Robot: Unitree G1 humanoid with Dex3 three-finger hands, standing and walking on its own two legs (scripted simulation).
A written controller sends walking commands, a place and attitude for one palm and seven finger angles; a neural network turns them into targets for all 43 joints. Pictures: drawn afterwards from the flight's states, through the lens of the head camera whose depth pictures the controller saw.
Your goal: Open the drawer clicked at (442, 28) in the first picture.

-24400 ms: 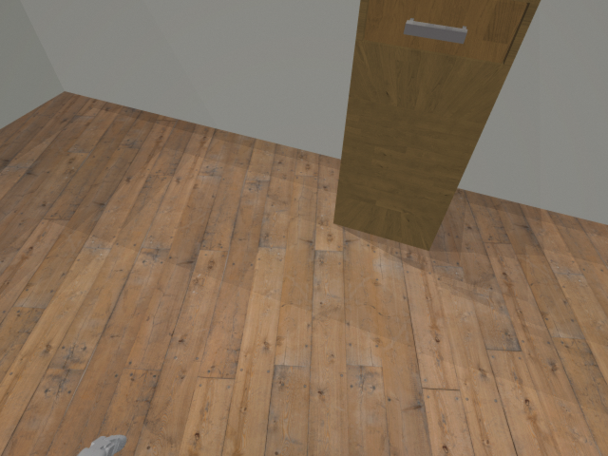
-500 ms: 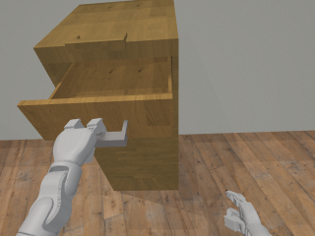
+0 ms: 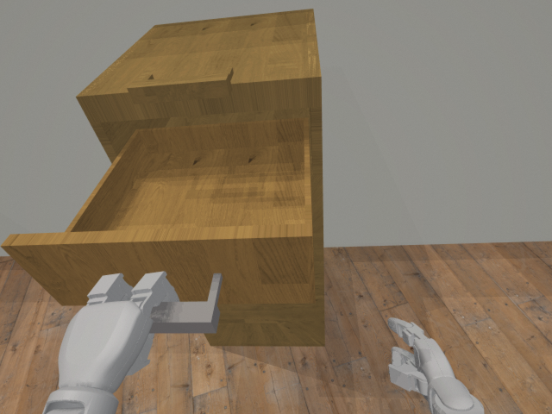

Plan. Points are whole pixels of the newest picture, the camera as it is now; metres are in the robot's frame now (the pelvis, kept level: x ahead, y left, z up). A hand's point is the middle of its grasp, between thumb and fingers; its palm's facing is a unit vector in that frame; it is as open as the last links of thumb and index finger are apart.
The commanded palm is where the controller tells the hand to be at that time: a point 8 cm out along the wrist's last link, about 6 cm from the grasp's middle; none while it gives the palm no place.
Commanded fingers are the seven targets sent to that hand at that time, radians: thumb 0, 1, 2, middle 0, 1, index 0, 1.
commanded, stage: pull the drawer open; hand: left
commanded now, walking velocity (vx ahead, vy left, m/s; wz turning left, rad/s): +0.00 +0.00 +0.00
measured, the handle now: (159, 299) +0.22 +0.18 +0.12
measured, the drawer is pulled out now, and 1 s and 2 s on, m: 0.30 0.29 0.27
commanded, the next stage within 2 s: open the thumb to release the handle in 0.12 s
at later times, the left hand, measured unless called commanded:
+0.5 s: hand (136, 338) +0.17 +0.20 +0.11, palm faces +0.11 -0.13 -0.99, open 7.7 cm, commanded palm +0.14 +0.21 +0.16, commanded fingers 0.00 -0.15 0.45 -0.32 -1.24 -0.32 -1.24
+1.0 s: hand (140, 334) +0.18 +0.20 +0.10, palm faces +0.11 -0.10 -0.99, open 13.8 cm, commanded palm +0.16 +0.20 +0.16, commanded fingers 0.00 -0.50 0.30 -0.30 -1.20 -0.30 -1.20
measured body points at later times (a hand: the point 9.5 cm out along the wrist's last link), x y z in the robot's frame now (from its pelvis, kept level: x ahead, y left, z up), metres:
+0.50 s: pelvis -0.02 -0.01 +0.00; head -0.04 -0.06 +0.45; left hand +0.16 +0.20 +0.16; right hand +0.21 -0.20 -0.09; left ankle -0.04 +0.09 -0.73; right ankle +0.00 -0.09 -0.73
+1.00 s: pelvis -0.03 -0.02 +0.01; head -0.04 -0.06 +0.45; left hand +0.17 +0.20 +0.15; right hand +0.20 -0.20 -0.09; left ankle -0.04 +0.09 -0.73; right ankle +0.00 -0.09 -0.73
